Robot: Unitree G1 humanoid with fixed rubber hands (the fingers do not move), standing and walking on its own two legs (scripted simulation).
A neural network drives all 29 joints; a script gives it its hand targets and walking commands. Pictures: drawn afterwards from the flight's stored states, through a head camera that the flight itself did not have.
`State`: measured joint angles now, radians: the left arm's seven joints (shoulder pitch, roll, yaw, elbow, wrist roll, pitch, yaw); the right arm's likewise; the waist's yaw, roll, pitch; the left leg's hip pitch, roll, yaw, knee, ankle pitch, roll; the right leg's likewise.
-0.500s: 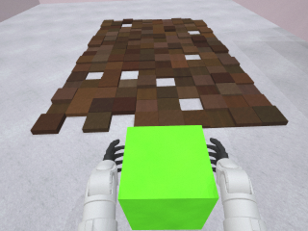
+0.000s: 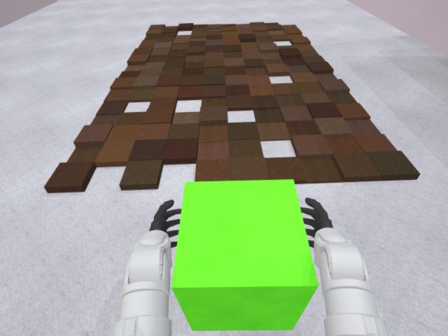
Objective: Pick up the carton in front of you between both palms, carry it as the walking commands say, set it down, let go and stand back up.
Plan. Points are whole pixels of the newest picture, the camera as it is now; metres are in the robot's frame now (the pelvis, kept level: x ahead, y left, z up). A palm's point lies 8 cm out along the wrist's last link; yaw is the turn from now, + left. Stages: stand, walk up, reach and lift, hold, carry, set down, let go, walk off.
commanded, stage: hold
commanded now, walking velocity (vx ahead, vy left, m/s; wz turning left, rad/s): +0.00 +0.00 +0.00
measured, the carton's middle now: (240, 258) +0.29 +0.00 -0.02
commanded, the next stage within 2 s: carry in 0.10 s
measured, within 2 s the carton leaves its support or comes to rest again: neither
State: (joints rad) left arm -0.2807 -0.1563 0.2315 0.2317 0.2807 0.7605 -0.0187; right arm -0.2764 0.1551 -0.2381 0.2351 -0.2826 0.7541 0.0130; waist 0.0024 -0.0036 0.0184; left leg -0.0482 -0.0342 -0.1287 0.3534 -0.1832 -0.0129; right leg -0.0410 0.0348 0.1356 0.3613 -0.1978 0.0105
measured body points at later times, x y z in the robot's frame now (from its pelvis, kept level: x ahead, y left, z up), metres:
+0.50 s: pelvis +0.11 +0.00 -0.02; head +0.08 +0.00 +0.43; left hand +0.40 +0.14 +0.06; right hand +0.39 -0.16 +0.06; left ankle +0.02 +0.12 -0.73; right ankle +0.02 -0.13 -0.75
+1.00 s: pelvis +0.39 -0.03 -0.03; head +0.38 -0.03 +0.42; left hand +0.68 +0.11 +0.06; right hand +0.66 -0.20 +0.06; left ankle +0.19 +0.08 -0.74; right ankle +0.51 -0.11 -0.75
